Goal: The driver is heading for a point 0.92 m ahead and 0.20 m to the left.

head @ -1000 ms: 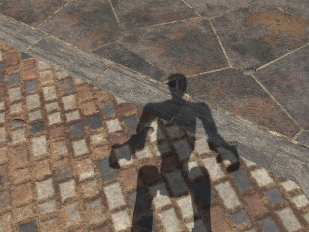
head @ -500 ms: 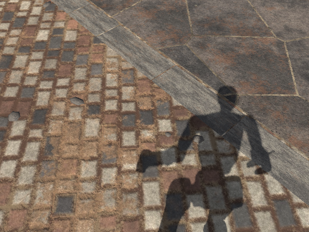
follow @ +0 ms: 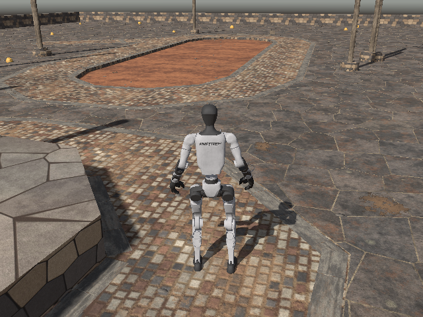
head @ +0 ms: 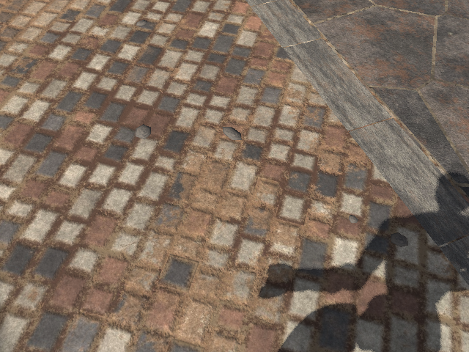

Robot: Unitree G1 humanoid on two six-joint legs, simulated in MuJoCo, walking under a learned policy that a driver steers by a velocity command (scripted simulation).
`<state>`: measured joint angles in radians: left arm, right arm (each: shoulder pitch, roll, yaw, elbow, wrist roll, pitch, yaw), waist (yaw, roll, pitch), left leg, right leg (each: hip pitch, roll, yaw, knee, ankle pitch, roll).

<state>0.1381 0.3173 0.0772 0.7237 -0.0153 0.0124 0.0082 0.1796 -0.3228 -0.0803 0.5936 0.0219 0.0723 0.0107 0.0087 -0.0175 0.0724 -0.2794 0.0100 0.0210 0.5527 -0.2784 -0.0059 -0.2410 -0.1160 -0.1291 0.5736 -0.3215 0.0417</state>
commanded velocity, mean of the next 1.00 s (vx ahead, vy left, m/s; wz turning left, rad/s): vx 0.00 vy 0.00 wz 0.49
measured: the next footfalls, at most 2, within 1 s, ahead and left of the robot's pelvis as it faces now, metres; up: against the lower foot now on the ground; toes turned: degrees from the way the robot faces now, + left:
right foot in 0.48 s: +0.10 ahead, -0.10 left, +0.00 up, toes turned +23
left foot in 0.88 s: -0.01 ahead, +0.14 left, +0.00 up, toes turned +29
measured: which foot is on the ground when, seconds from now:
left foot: down 0.00-0.48, up 0.50-0.86, down 0.88-1.00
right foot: up 0.00-0.46, down 0.48-0.88, up 0.90-1.00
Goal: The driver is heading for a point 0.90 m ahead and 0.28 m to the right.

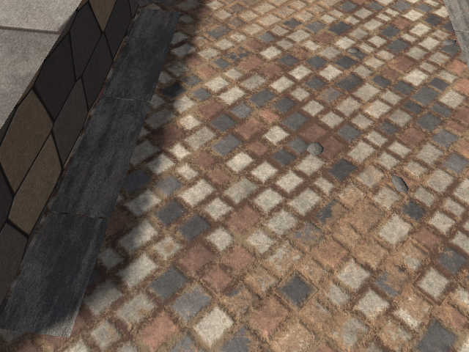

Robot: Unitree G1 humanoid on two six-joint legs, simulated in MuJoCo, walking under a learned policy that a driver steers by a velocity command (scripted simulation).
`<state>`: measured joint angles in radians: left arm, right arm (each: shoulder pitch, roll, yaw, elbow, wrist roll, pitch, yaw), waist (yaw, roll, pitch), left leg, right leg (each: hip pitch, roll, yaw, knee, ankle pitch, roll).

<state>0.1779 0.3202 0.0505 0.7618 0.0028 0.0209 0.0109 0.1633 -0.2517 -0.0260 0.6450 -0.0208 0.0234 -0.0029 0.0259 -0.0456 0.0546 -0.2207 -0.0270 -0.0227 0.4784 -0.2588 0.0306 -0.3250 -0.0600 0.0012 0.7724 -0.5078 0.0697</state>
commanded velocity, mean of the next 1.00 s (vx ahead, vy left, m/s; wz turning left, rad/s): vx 0.27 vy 0.00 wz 0.03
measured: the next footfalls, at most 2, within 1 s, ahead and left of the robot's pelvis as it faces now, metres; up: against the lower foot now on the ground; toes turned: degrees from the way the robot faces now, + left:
right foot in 0.20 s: +0.03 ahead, -0.14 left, +0.00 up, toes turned +0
right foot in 0.90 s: +0.39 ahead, -0.14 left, +0.00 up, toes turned -1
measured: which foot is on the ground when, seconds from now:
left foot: down 0.00-0.92, up 0.94-1.00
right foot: up 0.00-0.18, down 0.20-0.50, up 0.52-0.88, down 0.90-1.00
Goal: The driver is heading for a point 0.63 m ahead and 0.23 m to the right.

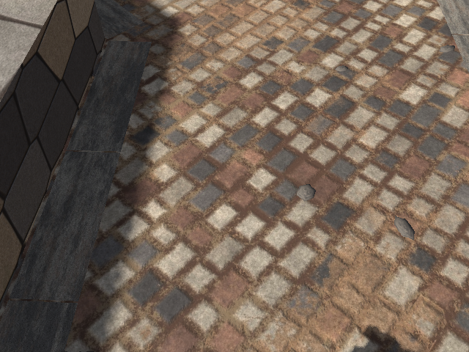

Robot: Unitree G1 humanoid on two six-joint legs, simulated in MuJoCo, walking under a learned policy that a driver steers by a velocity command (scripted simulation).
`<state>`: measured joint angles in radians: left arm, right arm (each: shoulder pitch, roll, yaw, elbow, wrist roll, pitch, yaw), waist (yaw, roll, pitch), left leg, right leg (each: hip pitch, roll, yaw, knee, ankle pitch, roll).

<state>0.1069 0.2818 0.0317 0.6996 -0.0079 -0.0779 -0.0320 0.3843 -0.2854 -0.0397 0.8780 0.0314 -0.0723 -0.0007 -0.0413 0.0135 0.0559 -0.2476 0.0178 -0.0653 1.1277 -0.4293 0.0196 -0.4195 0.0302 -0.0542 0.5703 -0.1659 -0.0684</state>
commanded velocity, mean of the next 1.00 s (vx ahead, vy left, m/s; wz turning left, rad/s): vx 0.49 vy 0.00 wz -0.39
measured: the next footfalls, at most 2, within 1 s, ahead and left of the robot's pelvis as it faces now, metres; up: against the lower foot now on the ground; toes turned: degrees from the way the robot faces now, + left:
left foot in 0.44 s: +0.42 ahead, +0.13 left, +0.00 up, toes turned -10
right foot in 0.94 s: +0.60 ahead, -0.21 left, +0.00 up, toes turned -30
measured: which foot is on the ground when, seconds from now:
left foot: up 0.00-0.42, down 0.44-0.96, up 0.98-1.00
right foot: down 0.00-0.46, up 0.48-0.92, down 0.94-1.00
